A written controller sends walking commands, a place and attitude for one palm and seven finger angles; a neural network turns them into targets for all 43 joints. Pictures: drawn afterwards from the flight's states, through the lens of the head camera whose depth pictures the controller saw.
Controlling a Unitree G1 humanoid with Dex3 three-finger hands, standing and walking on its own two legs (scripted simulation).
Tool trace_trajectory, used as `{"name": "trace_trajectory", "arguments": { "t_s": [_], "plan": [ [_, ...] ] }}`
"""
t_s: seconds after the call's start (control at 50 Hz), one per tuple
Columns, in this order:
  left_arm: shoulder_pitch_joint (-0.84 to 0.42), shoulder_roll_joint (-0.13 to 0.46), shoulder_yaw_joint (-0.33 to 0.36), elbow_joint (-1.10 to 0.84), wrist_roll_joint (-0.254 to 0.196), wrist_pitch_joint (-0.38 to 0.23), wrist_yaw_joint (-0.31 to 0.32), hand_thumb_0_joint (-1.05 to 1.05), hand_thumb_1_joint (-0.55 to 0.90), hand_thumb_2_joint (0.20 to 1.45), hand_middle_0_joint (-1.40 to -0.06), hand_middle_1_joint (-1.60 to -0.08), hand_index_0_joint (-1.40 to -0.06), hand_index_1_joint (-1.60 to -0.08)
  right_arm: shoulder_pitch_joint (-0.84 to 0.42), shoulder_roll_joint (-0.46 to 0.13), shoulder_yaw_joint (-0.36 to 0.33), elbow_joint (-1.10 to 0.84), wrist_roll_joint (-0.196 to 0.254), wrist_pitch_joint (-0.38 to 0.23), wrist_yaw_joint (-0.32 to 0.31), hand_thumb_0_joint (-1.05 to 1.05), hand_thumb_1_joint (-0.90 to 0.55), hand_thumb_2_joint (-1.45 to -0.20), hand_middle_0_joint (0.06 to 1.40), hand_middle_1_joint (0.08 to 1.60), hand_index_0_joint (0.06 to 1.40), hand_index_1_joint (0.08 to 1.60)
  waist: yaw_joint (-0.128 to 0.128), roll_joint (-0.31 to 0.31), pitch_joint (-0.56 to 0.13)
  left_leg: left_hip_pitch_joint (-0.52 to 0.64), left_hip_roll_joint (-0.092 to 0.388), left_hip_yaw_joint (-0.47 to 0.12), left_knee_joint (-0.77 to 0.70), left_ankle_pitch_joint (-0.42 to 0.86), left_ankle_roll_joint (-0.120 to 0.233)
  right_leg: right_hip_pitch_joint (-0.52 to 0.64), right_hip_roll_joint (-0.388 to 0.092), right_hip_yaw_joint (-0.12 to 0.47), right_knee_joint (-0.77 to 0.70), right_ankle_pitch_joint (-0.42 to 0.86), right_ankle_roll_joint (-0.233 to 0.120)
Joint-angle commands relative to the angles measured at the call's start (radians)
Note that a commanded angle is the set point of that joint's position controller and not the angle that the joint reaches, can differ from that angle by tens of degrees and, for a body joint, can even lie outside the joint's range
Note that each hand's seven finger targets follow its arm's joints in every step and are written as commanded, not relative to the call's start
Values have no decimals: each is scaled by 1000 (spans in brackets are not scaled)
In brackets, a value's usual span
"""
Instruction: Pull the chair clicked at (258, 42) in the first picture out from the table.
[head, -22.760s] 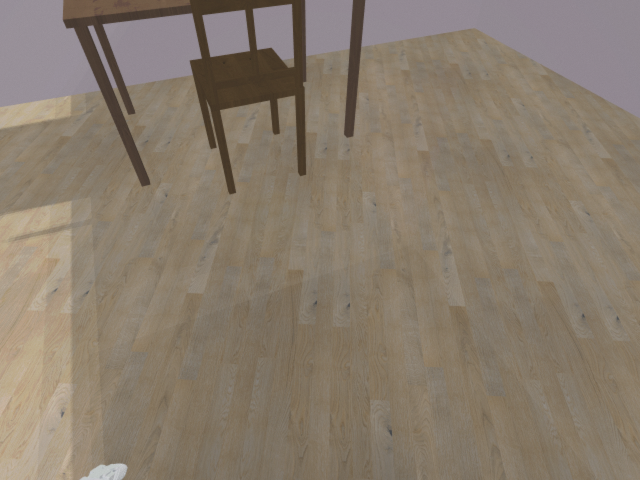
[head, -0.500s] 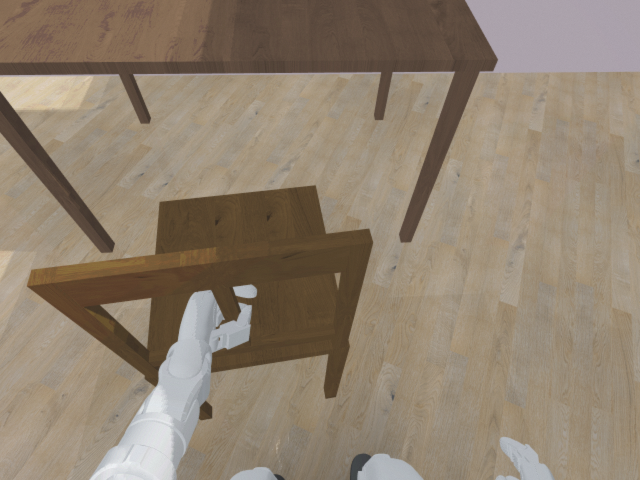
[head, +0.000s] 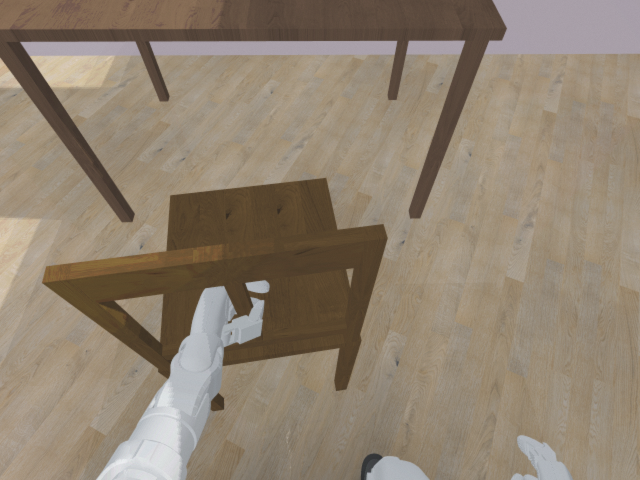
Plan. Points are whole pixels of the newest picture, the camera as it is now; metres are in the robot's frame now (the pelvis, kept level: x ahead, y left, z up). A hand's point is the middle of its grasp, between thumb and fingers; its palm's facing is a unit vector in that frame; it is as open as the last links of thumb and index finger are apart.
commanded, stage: step backward, pulling the chair out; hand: left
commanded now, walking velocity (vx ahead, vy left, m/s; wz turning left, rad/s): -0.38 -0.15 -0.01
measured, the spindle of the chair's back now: (246, 312) +0.35 +0.11 -0.10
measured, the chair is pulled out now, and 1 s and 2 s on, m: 0.44 0.58 0.58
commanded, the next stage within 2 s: stop walking, hand still on the chair in 0.42 s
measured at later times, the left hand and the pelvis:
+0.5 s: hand (243, 387) +0.23 +0.10 -0.06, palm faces -0.10 -0.99 -0.13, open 5.2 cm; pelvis -0.09 +0.01 +0.00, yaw -1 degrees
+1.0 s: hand (241, 430) +0.19 +0.10 -0.06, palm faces -0.05 -0.99 -0.15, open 5.4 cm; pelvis -0.10 -0.01 +0.01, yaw -2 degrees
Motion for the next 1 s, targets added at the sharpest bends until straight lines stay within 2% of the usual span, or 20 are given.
{"name": "trace_trajectory", "arguments": {
  "t_s": [0.0, 0.04, 0.08, 0.12, 0.18, 0.22, 0.26, 0.32, 0.36, 0.4, 0.44, 0.46, 0.5, 0.52, 0.56, 0.58, 0.62, 0.72, 0.84, 0.98],
  "plan": [
    [-243, 53, -45, -271, 10, -62, -15, 0, 900, 900, -500, -1450, -500, -1450, -27, -57, -18, -161, -28, -16, 18, 0, -900, -900, 200, 300, 200, 300, 38, 248, -400, 177, 277, -166, -147, 778, 98, 133, 17, 30, 195, -37, -23],
    [-184, 56, -19, -240, 9, -58, -12, 0, 900, 900, -500, -1450, -500, -1450, -4, -50, -32, -143, -35, -27, 37, 0, -900, -900, 200, 300, 200, 300, 54, 254, -386, 239, 320, -191, -103, 877, 139, 47, 32, 53, 212, -267, -40],
    [-185, 46, -26, -206, 14, -67, -9, 0, 900, 900, -500, -1450, -500, -1450, 29, -62, -38, -127, -22, -43, 55, 0, -900, -900, 200, 300, 200, 300, 42, 189, -383, 365, 301, -161, -9, 1049, 120, 39, 34, 47, 50, -129, -46],
    [-209, 88, -2, -188, 21, -76, -12, 0, 900, 900, -500, -1450, -500, -1450, 33, -68, -38, -114, -21, -54, 54, 0, -900, -900, 200, 300, 200, 300, 40, 171, -390, 346, 275, -135, 23, 985, 92, 122, 30, 45, -66, 30, -48],
    [-227, 126, 16, -154, 29, -85, -13, 0, 900, 900, -500, -1450, -500, -1450, 8, -58, -25, -133, -11, -43, 42, 0, -900, -900, 200, 300, 200, 300, 35, 100, -403, 123, 187, -30, 23, 581, 15, 305, -66, 95, -81, 439, -71],
    [-174, 181, 60, -91, 4, -75, -2, 0, 900, 900, -500, -1450, -500, -1450, 26, -71, -40, -129, 14, -39, 18, 0, -900, -900, 200, 300, 200, 300, 37, -128, -475, 4, 82, 24, 149, 138, -30, 411, -198, 202, -65, 684, -142],
    [-151, 172, 62, -45, 4, -59, -8, 0, 900, 900, -500, -1450, -500, -1450, -26, -55, -23, -143, 14, -31, 10, 0, -900, -900, 200, 300, 200, 300, 68, -146, -412, -90, 29, -26, 277, -189, -24, 321, -285, 243, -114, 539, -178],
    [-160, 154, 54, -46, 5, -35, -6, 0, 900, 900, -500, -1450, -500, -1450, -26, -58, -2, -119, 9, -31, 8, 0, -900, -900, 200, 300, 200, 300, 54, -134, -380, -50, 51, -46, 162, -121, -17, 280, -257, 169, -80, 443, -166],
    [-159, 122, 30, -68, 0, -36, -8, 0, 900, 900, -500, -1450, -500, -1450, -15, -55, 1, -123, 6, -32, 1, 0, -900, -900, 200, 300, 200, 300, 48, -143, -382, 29, 77, -15, -52, 60, -6, 272, -185, 106, -31, 345, -110],
    [-179, 88, 0, -112, -3, -42, -13, 0, 900, 900, -500, -1450, -500, -1450, -18, -86, -14, -147, 1, -23, 1, 0, -900, -900, 200, 300, 200, 300, 60, -12, -361, 80, 182, -94, -137, 382, 49, 216, -34, 41, 16, 150, -27],
    [-213, 59, -26, -160, -3, -48, -21, 0, 900, 900, -500, -1450, -500, -1450, -49, -56, -1, -161, -14, -17, 15, 0, -900, -900, 200, 300, 200, 300, 67, 232, -320, 5, 280, -204, -209, 396, 125, 177, 24, 24, 166, -145, -20],
    [-221, 57, -26, -155, 2, -46, -19, 0, 900, 900, -500, -1450, -500, -1450, -44, -47, 0, -154, -21, -20, 23, 0, -900, -900, 200, 300, 200, 300, 69, 265, -307, 0, 301, -222, -203, 442, 143, 150, 26, 34, 202, -245, -28],
    [-201, 54, -19, -129, 1, -47, -18, 0, 900, 900, -500, -1450, -500, -1450, 18, -59, -18, -137, -11, -32, 39, 0, -900, -900, 200, 300, 200, 300, 64, 158, -336, 154, 293, -196, -73, 669, 139, 126, 31, 46, 64, -157, -37],
    [-334, 122, 7, -302, -1, -62, -18, 0, 900, 900, -500, -1450, -500, -1450, 22, -55, -15, -146, -3, -43, 41, 0, -900, -900, 200, 300, 200, 300, 58, 114, -386, 212, 274, -172, -42, 683, 122, 175, 28, 49, -10, -55, -31],
    [-272, 95, -10, -266, 8, -56, -18, 0, 900, 900, -500, -1450, -500, -1450, 1, -51, -7, -160, 2, -63, 37, 0, -900, -900, 200, 300, 200, 300, 55, 133, -385, 169, 211, -99, -41, 522, 70, 246, -2, 60, -87, 105, -36],
    [-269, 107, -4, -261, 14, -52, -18, 0, 900, 900, -500, -1450, -500, -1450, -9, -52, -5, -161, 4, -71, 36, 0, -900, -900, 200, 300, 200, 300, 57, 171, -378, 112, 193, -70, -86, 368, 49, 261, -7, 52, -72, 47, -38],
    [-214, 144, 29, -206, 2, -35, -9, 0, 900, 900, -500, -1450, -500, -1450, 24, -70, -18, -147, 18, -76, 28, 0, -900, -900, 200, 300, 200, 300, 62, 79, -361, 69, 164, -45, -118, 156, 38, 274, -3, 78, -90, -59, -43],
    [-191, 175, 52, -179, 2, -29, 3, 0, 900, 900, -500, -1450, -500, -1450, 18, -48, -8, -134, 17, -95, 18, 0, -900, -900, 200, 300, 200, 300, 55, -7, -312, 115, 97, 15, -92, 1, 26, 174, -63, 148, -208, -232, -51],
    [-137, 149, 44, -157, 7, -29, 2, 0, 900, 900, -500, -1450, -500, -1450, 5, -40, 3, -128, 11, -107, 14, 0, -900, -900, 200, 300, 200, 300, 59, 14, -267, 134, 108, -3, -127, 70, 36, 163, -46, 118, -197, -195, -39],
    [-81, 128, 27, -192, 10, -34, -6, 0, 900, 900, -500, -1450, -500, -1450, -9, -41, 1, -127, 9, -116, 15, 0, -900, -900, 200, 300, 200, 300, 64, 17, -304, 173, 123, -6, -119, 287, 31, 244, -39, 93, -132, 97, -45]
  ]
}}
